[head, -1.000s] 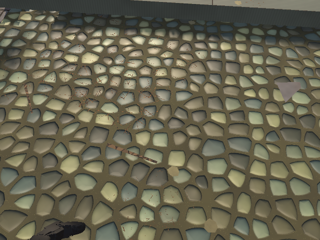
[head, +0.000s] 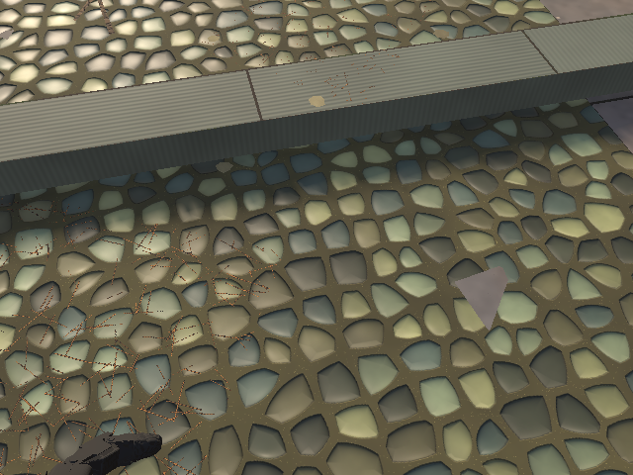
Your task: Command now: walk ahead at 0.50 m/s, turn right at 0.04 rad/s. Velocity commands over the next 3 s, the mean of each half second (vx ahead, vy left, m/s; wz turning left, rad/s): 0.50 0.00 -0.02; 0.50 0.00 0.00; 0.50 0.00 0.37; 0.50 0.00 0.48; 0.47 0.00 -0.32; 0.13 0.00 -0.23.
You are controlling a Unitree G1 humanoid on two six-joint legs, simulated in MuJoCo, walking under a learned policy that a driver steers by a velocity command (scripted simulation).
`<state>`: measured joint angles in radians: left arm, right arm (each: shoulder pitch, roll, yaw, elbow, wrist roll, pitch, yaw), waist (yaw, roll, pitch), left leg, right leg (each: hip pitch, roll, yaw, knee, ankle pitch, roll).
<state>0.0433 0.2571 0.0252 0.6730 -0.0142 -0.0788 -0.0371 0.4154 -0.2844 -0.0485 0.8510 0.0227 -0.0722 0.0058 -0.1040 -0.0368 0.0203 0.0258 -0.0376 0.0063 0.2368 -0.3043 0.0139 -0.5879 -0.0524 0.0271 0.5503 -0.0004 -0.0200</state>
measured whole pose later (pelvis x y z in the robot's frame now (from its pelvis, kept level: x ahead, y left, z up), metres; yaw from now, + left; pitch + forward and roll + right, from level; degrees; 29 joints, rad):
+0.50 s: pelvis +0.27 -0.03 +0.00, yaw +1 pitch +2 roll -2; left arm 0.38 0.27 0.05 0.85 -0.01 -0.07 -0.01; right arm 0.07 -0.26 -0.03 0.74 0.01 -0.08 0.03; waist 0.09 0.05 0.01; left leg -0.64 0.09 -0.03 0.59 0.07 0.00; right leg 0.01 0.07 -0.03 0.21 -0.26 -0.06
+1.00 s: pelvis +0.54 +0.01 +0.01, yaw +0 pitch +1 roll +2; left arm 0.10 0.27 0.05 0.78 -0.01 -0.07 -0.01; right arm 0.35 -0.27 -0.05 0.87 0.01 -0.08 0.01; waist -0.07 -0.04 0.02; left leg -0.03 -0.06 0.05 0.21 -0.21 0.05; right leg -0.65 -0.12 0.04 0.65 0.05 0.01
